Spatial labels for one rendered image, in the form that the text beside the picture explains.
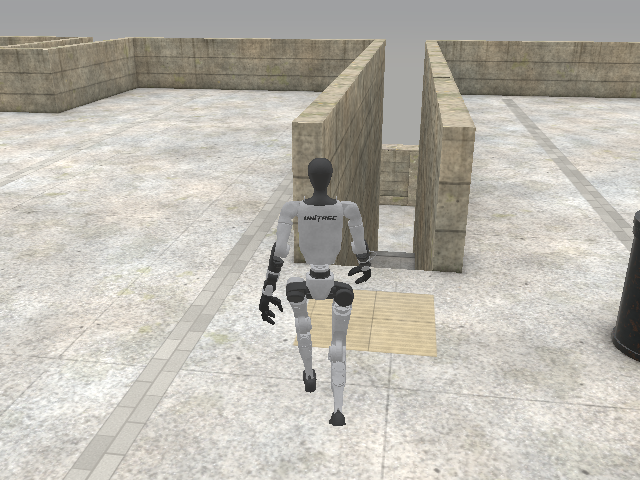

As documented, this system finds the left robot upper arm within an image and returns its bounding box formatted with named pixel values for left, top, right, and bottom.
left=274, top=201, right=300, bottom=258

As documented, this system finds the right robot upper arm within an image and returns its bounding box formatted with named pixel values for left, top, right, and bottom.
left=341, top=201, right=367, bottom=255

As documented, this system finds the right robot hand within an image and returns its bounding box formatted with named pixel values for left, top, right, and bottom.
left=348, top=266, right=371, bottom=284

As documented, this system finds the left robot forearm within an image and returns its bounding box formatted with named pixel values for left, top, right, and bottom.
left=262, top=242, right=284, bottom=296

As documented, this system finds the left robot shin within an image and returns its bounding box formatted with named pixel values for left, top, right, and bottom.
left=295, top=318, right=314, bottom=380

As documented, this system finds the left robot foot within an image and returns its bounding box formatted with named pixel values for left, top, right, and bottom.
left=303, top=369, right=317, bottom=393

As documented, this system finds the right robot forearm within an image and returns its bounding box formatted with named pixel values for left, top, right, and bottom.
left=356, top=239, right=371, bottom=271

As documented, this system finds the left robot hand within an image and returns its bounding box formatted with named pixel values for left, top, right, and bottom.
left=259, top=293, right=283, bottom=325

